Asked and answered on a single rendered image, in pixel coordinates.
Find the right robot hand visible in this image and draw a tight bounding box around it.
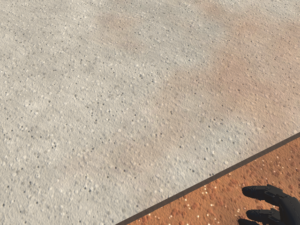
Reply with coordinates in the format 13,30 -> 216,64
238,184 -> 300,225

